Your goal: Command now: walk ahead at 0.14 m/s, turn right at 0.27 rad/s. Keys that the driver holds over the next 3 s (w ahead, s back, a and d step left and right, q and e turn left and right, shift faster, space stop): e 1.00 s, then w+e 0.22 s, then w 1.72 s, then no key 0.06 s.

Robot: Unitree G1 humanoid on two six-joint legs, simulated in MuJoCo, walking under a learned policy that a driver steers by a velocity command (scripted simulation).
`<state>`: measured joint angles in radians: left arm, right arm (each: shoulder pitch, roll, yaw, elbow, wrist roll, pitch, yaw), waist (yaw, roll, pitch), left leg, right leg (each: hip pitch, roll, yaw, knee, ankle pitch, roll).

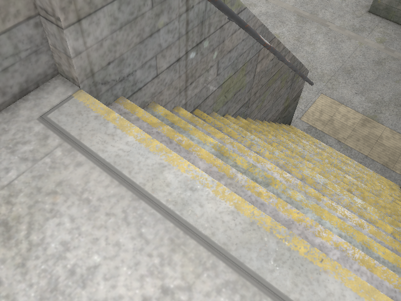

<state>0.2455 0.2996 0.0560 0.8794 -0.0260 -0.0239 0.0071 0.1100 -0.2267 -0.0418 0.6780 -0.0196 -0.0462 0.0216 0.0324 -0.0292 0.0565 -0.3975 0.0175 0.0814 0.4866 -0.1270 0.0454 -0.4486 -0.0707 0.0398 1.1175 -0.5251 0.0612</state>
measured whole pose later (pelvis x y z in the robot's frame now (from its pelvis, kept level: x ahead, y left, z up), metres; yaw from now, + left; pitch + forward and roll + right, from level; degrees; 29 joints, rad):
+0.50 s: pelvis +0.06 -0.06 +0.02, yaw -16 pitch +2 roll +2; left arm 0.27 0.28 0.08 0.73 0.03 -0.11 -0.03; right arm 0.13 -0.29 -0.09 0.74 -0.06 -0.08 -0.05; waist 0.00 0.00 0.01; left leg -0.49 0.02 -0.01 1.00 -0.43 -0.04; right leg -0.23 0.03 0.04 0.36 -0.17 -0.07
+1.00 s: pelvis +0.14 -0.02 +0.02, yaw -35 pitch +3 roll -1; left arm 0.22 0.32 0.06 0.70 0.07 -0.06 -0.02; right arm 0.23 -0.31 -0.04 0.70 -0.02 -0.10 -0.02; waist -0.01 0.01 -0.02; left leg -0.17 0.00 0.08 0.32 -0.21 0.05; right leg -0.49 0.06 0.10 1.08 -0.48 0.09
